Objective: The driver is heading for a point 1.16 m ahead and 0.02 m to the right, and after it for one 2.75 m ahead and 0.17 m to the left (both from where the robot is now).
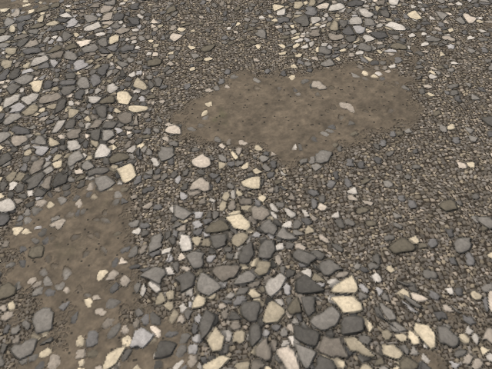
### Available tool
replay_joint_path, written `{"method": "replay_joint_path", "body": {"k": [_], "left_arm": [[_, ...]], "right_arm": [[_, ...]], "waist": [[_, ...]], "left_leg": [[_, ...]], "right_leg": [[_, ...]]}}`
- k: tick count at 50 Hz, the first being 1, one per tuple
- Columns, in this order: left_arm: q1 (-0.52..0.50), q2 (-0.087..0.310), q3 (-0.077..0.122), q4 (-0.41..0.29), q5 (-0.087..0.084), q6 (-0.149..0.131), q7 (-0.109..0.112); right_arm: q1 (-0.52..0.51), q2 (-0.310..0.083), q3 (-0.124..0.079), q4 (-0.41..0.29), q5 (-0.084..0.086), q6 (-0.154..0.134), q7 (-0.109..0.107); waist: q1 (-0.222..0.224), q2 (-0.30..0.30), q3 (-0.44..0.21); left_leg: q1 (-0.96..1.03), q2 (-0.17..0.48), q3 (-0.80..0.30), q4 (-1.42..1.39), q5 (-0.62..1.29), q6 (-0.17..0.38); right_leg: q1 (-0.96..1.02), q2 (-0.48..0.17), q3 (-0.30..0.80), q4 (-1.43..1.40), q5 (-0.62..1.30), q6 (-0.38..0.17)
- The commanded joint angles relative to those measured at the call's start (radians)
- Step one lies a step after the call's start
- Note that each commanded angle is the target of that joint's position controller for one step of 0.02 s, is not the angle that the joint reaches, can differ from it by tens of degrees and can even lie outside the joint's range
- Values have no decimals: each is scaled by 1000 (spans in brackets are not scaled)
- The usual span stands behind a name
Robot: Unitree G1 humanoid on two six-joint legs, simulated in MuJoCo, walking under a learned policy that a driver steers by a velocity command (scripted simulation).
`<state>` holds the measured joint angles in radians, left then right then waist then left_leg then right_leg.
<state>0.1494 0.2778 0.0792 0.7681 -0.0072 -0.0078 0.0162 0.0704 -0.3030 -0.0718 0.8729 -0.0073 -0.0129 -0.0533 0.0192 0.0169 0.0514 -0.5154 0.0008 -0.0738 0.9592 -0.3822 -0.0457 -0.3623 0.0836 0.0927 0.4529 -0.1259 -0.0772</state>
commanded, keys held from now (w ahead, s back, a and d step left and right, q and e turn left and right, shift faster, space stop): w+e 0.28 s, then w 0.40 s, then w+q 0.32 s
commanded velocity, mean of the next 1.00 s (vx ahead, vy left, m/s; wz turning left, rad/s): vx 0.41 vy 0.00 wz -0.21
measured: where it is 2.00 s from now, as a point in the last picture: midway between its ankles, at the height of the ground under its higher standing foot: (301, 202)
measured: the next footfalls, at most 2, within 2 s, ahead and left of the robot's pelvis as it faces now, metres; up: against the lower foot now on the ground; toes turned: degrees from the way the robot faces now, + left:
left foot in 0.22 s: +0.11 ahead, +0.14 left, +0.00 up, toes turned -12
right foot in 0.64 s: +0.32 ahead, -0.21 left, +0.00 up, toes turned -19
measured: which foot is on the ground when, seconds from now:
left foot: up 0.00-0.20, down 0.22-0.66, up 0.68-1.00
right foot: down 0.00-0.22, up 0.24-0.62, down 0.64-1.00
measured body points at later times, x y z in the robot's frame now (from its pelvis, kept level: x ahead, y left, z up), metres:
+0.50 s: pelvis +0.14 +0.01 +0.01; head +0.16 +0.02 +0.45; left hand +0.39 +0.19 -0.09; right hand +0.04 -0.25 -0.12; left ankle +0.07 +0.15 -0.74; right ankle +0.22 -0.19 -0.68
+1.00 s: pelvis +0.37 -0.13 +0.00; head +0.39 -0.13 +0.45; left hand +0.47 +0.13 -0.12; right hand +0.48 -0.42 -0.10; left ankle +0.58 +0.00 -0.67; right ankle +0.28 -0.20 -0.74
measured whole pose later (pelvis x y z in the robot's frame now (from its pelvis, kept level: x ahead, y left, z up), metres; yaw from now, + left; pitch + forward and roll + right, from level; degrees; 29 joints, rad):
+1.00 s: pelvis +0.37 -0.13 +0.00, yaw -10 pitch +1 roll -2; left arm 0.34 0.26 0.07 0.83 0.01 -0.11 -0.01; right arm 0.17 -0.29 -0.06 0.79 0.02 -0.06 0.02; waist 0.05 0.05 0.01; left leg -0.73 0.10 -0.07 0.82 0.05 0.01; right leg 0.01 0.06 -0.16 0.21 -0.24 -0.05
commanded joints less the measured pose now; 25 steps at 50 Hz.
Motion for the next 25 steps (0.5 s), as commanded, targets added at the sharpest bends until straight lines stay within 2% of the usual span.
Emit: {"method": "replay_joint_path", "body": {"k": [1,6,8,9,10,11,12,13,14,15,16,19,23,25], "left_arm": [[-30,167,41,-78,-11,-16,18],[3,179,44,-89,-10,-14,20],[-7,167,38,-99,-10,-7,19],[-27,154,33,-109,-12,-2,19],[-40,126,23,-122,-13,0,19],[-21,45,3,-127,-16,-3,16],[-18,31,0,-169,-29,-19,9],[-39,112,14,-185,-24,-33,3],[-18,148,24,-167,-18,-36,-4],[12,137,26,-141,-10,-36,-7],[19,117,22,-136,-4,-41,-11],[-12,58,5,-146,-7,-54,-22],[-125,27,-17,-203,-5,-63,-34],[-184,9,-28,-225,-11,-70,-48]], "right_arm": [[23,-73,-15,-54,3,-17,9],[-3,-84,-15,-79,21,-62,34],[43,-82,-18,-71,32,-79,40],[97,-81,-22,-54,36,-86,40],[176,-105,-33,-30,35,-89,36],[284,-158,-47,-10,22,-87,27],[289,-231,-56,-16,-13,-85,31],[209,-206,-56,-40,-19,-92,34],[160,-140,-41,-65,1,-93,28],[153,-106,-30,-73,9,-92,25],[167,-98,-25,-67,8,-90,26],[250,-89,-18,-36,-1,-100,36],[285,-106,-14,-20,15,-91,41],[318,-127,-15,-11,22,-85,43]], "waist": [[-18,-173,-146],[-6,-173,-121],[-36,-168,-109],[-71,-155,-100],[-106,-123,-101],[-121,23,-157],[-89,196,-111],[-57,197,-16],[-49,162,11],[-44,129,3],[-47,113,3],[-71,81,13],[-98,95,32],[-122,102,45]], "left_leg": [[32,-15,-4,-154,50,-9],[126,-34,-1,-326,36,11],[234,-36,9,-435,63,34],[331,-27,22,-537,127,50],[477,25,5,-607,143,72],[638,216,-176,-662,-6,120],[647,384,-517,-772,-277,224],[563,429,-562,-798,-371,264],[548,377,-465,-805,-328,238],[548,322,-372,-803,-234,205],[536,290,-302,-807,-146,188],[492,243,-138,-826,88,200],[458,216,-20,-840,245,209],[433,218,14,-837,284,207]], "right_leg": [[96,-211,336,-233,-371,-155],[76,-214,415,-230,-455,-145],[28,-191,431,-208,-474,-129],[-25,-162,418,-177,-490,-106],[-134,-116,375,-95,-497,-62],[-269,-27,229,191,-503,1],[-480,60,102,391,-457,10],[-568,-49,97,524,-376,17],[-579,-77,87,573,-293,31],[-553,-87,73,600,-232,47],[-540,-95,64,621,-179,57],[-508,-103,31,628,-51,73],[-422,-141,-67,392,65,94],[-337,-138,-112,275,84,92]]}}
Keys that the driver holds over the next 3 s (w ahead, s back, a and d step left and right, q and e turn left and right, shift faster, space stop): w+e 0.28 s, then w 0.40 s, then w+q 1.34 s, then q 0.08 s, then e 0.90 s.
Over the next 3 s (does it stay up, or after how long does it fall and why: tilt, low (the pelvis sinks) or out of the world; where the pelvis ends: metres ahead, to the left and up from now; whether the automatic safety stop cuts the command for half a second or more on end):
stays up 1.14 -0.04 0.01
